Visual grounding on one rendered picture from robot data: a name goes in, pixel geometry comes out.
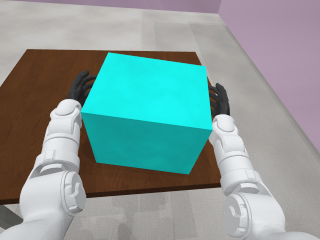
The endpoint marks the carton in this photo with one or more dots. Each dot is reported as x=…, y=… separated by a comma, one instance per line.
x=148, y=113

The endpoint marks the robot left upper arm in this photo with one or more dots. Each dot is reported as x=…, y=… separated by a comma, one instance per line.
x=48, y=205

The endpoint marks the right robot forearm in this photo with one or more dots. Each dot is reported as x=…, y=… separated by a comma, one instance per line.
x=236, y=170

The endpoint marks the left robot forearm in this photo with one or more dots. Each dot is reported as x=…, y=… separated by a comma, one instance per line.
x=61, y=142

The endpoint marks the table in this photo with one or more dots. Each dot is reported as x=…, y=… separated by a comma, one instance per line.
x=40, y=80

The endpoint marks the robot right hand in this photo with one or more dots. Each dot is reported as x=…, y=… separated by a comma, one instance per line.
x=221, y=105

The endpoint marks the robot left hand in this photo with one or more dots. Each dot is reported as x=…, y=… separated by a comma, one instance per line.
x=79, y=86

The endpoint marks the robot right upper arm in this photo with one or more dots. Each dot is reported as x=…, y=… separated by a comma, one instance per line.
x=248, y=216

